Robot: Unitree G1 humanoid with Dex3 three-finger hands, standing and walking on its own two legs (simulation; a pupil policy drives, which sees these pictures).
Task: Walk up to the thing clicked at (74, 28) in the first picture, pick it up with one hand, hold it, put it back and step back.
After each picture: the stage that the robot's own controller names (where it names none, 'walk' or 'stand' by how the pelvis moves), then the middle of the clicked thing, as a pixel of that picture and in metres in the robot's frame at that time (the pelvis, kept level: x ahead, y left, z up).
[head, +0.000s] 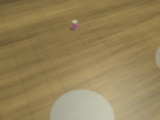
stand; (74, 25) +1.74 +0.02 -0.72
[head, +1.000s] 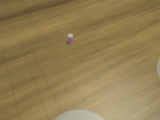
walk; (70, 39) +1.60 +0.21 -0.72
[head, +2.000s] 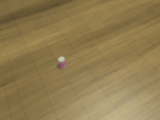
walk; (62, 62) +1.04 +0.27 -0.72
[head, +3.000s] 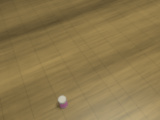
walk; (63, 102) +0.63 +0.21 -0.72
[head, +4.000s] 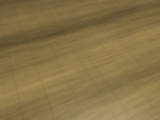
stand; out of the picture +0.41 +0.12 -0.70
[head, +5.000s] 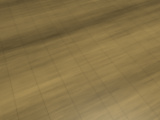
stand; out of the picture +0.37 +0.14 -0.72
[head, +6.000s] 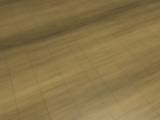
stand; out of the picture +0.35 +0.15 -0.72
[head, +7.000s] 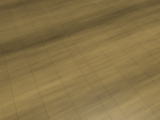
stand; out of the picture +0.35 +0.15 -0.72
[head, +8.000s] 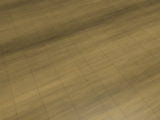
stand; out of the picture +0.34 +0.15 -0.73
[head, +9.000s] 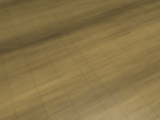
go down; out of the picture +0.33 +0.15 -0.72
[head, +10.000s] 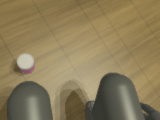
go down; (26, 64) +0.43 +0.17 -0.31
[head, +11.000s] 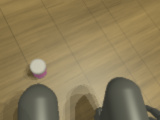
approach; (39, 69) +0.43 +0.16 -0.31
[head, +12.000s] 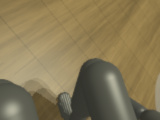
close in; out of the picture +0.43 +0.20 -0.23
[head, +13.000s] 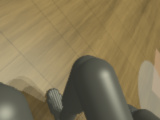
close; out of the picture +0.42 +0.21 -0.23
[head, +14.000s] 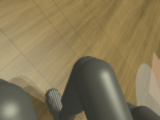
lift; out of the picture +0.39 +0.20 -0.23
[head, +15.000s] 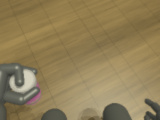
lift; (27, 88) +0.32 +0.17 -0.02
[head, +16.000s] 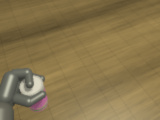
hold; (35, 94) +0.31 +0.16 +0.02
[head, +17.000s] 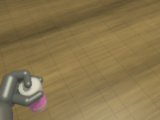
hold; (34, 95) +0.32 +0.17 +0.00
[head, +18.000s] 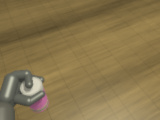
crouch; (35, 95) +0.32 +0.16 +0.00
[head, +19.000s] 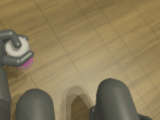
crouch; (20, 54) +0.44 +0.16 -0.11
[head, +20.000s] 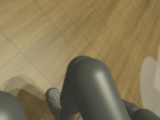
lower; out of the picture +0.45 +0.25 -0.23
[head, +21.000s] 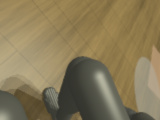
lower; out of the picture +0.44 +0.23 -0.24
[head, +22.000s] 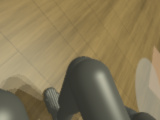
lower; out of the picture +0.44 +0.23 -0.24
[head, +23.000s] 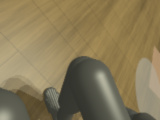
lower; out of the picture +0.44 +0.23 -0.24
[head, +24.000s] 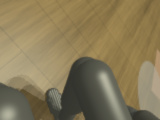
loosen; out of the picture +0.42 +0.21 -0.24
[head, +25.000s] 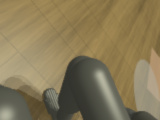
withdraw; out of the picture +0.42 +0.20 -0.24
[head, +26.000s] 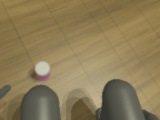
walk; (43, 71) +0.43 +0.15 -0.33
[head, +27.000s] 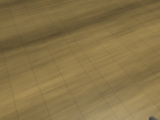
stand; out of the picture +0.35 +0.13 -0.66
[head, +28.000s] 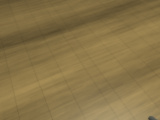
stand; out of the picture +0.37 +0.14 -0.66
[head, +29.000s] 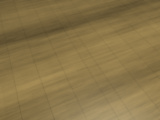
stand; out of the picture +0.36 +0.13 -0.68
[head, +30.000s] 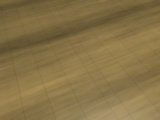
walk; out of the picture +0.37 +0.14 -0.72
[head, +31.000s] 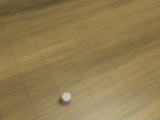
walk; (66, 99) +0.50 +0.06 -0.70
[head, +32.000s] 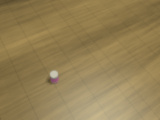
walk; (54, 77) +0.68 +0.17 -0.70
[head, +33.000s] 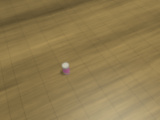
stand; (66, 68) +0.98 +0.20 -0.70
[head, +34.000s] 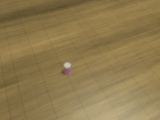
stand; (67, 68) +0.97 +0.13 -0.72
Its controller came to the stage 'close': yes
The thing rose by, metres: 0.71
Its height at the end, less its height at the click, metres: +0.00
